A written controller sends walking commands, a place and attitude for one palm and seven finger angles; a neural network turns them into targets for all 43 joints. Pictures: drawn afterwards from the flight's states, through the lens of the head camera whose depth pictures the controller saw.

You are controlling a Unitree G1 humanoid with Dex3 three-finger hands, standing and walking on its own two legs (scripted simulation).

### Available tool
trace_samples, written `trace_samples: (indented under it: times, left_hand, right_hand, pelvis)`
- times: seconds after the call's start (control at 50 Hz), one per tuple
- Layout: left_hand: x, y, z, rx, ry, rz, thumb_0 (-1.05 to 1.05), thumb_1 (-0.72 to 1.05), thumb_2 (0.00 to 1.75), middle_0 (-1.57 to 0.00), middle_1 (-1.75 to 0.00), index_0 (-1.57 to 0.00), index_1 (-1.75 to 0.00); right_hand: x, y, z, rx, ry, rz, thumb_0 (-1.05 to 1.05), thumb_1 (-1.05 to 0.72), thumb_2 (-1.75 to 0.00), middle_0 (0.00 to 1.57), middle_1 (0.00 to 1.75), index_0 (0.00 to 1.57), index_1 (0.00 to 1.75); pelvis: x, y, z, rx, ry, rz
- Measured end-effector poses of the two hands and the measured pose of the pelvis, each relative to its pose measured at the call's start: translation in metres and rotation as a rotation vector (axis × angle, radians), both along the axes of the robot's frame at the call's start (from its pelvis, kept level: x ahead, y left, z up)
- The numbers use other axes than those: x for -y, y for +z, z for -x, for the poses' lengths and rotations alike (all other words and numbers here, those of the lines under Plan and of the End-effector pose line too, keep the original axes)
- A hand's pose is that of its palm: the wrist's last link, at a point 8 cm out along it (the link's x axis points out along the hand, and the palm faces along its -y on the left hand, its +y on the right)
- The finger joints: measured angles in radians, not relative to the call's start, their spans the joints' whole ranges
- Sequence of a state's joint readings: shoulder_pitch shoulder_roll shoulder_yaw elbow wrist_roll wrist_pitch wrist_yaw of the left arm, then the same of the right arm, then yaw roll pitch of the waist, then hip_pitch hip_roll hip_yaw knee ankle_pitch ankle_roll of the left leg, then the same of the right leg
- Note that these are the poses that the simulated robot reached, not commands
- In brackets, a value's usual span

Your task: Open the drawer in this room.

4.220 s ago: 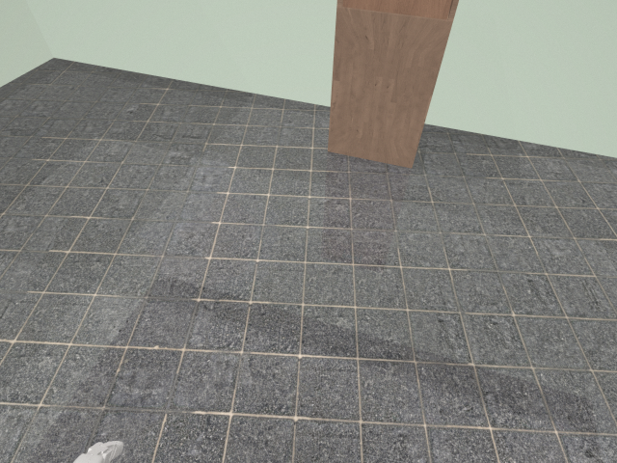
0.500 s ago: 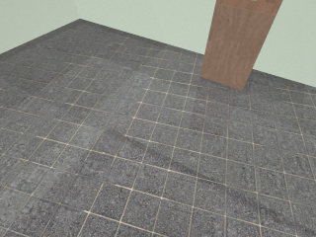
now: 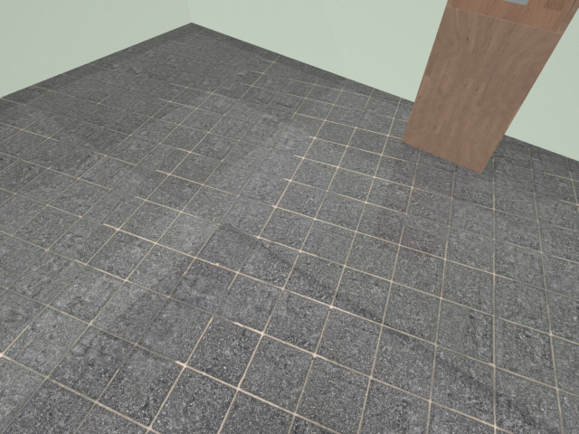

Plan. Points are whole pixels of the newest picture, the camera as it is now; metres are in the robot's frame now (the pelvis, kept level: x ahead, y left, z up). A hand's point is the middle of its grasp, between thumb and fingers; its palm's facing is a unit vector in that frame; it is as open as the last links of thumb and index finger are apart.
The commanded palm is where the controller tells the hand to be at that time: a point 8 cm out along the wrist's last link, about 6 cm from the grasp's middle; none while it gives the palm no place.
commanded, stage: turn or walk to find it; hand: left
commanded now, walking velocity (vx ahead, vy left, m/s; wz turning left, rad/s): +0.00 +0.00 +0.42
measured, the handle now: out of the picture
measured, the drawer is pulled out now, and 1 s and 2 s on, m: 0.00 0.00 0.00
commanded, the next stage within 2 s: stand and wait in 0.50 s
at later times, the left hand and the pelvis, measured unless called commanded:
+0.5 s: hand out of the picture +0.02 +0.17 -0.14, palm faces +0.22 -0.93 -0.29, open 7.4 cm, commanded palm none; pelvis -0.03 -0.04 +0.01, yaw +13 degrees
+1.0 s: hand out of the picture -0.10 +0.17 -0.17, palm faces +0.36 -0.90 -0.22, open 7.4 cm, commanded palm none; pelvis -0.04 -0.01 +0.01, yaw +19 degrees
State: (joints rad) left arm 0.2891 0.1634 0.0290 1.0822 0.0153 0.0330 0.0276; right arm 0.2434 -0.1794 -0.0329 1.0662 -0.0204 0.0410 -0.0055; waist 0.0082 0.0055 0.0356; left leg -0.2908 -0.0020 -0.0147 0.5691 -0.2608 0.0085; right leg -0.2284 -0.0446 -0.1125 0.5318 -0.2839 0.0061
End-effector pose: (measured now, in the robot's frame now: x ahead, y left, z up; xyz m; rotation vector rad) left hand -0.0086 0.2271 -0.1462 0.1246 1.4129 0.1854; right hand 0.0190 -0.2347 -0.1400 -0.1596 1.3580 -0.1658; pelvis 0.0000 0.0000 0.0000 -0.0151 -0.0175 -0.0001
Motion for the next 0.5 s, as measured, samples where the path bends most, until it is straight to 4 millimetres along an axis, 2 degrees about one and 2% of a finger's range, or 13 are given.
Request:
trace_samples:
  times: [0.12,0.24,0.34,0.4,0.5]
  left_hand:
    - [-0.015,-0.006,-0.002,0.016,0.019,-0.006,0.01,0.91,0.90,-0.20,-0.30,-0.20,-0.30]
    - [-0.021,0.014,-0.026,0.122,0.029,-0.057,0.01,0.91,0.90,-0.20,-0.29,-0.19,-0.30]
    - [-0.010,0.029,-0.041,0.231,0.048,-0.103,0.01,0.91,0.90,-0.20,-0.29,-0.19,-0.30]
    - [-0.001,0.033,-0.035,0.263,0.063,-0.130,0.01,0.91,0.90,-0.20,-0.29,-0.19,-0.30]
    - [0.012,0.040,-0.010,0.238,0.114,-0.129,0.01,0.91,0.90,-0.20,-0.29,-0.20,-0.30]
  right_hand:
    - [-0.003,0.004,-0.004,0.017,0.033,0.024,0.00,-0.91,-0.90,0.20,0.30,0.20,0.30]
    - [0.004,0.006,-0.009,0.030,0.075,0.013,0.00,-0.90,-0.90,0.20,0.30,0.21,0.30]
    - [0.024,-0.003,-0.018,0.046,0.116,-0.009,0.00,-0.90,-0.90,0.21,0.30,0.21,0.30]
    - [0.038,-0.009,-0.028,0.056,0.139,-0.018,0.00,-0.90,-0.90,0.21,0.30,0.21,0.30]
    - [0.050,-0.001,-0.049,0.068,0.187,-0.014,0.00,-0.90,-0.90,0.20,0.30,0.20,0.30]
  pelvis:
    - [-0.006,-0.004,0.008,-0.020,0.034,-0.004]
    - [0.002,0.004,0.018,-0.042,0.088,0.000]
    - [0.021,0.001,0.025,-0.049,0.140,-0.013]
    - [0.032,-0.002,0.029,-0.037,0.171,-0.023]
    - [0.039,0.006,0.028,-0.017,0.226,-0.043]
